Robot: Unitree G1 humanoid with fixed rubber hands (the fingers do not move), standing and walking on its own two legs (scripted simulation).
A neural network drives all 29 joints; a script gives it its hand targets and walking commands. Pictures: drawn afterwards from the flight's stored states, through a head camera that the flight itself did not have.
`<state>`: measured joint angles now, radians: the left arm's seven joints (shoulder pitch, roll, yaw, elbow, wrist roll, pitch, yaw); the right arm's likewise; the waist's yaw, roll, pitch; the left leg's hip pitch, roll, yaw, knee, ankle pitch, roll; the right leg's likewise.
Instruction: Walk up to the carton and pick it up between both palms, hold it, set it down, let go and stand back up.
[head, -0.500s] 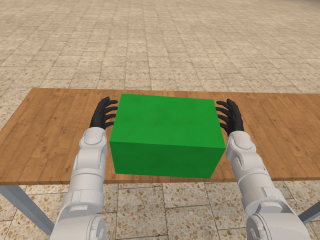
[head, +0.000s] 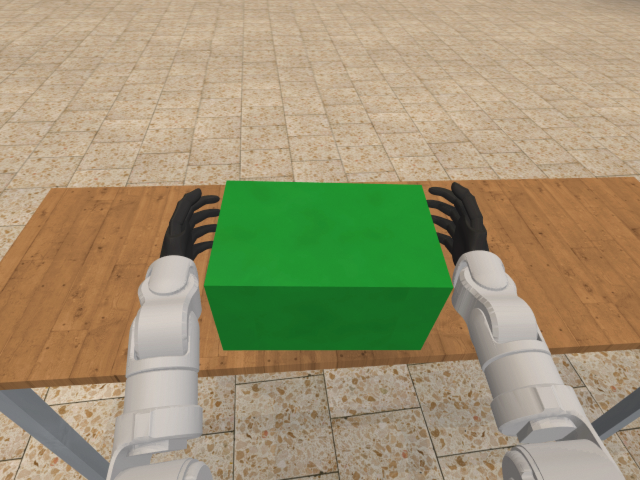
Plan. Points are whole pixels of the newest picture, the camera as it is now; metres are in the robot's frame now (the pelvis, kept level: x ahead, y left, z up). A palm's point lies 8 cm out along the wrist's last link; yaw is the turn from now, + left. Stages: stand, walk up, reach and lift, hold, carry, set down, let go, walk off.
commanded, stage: reach and lift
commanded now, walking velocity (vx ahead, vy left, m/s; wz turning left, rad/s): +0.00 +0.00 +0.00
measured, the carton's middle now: (324, 265) +0.36 +0.01 +0.10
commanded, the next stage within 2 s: hold in 0.60 s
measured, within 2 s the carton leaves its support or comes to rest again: neither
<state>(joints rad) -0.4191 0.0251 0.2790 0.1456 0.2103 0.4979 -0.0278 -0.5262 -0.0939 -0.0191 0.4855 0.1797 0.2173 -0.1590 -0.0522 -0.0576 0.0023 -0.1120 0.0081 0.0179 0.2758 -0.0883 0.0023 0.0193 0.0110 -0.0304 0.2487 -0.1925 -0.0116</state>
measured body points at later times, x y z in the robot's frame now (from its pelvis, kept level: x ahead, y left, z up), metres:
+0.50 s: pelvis +0.00 +0.00 +0.00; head -0.03 +0.01 +0.45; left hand +0.37 +0.17 +0.15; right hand +0.37 -0.18 +0.15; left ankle +0.04 +0.12 -0.75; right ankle -0.03 -0.11 -0.75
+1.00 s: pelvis -0.01 +0.00 +0.00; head -0.04 +0.01 +0.45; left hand +0.36 +0.19 +0.16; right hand +0.37 -0.16 +0.17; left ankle +0.04 +0.12 -0.75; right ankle -0.03 -0.11 -0.75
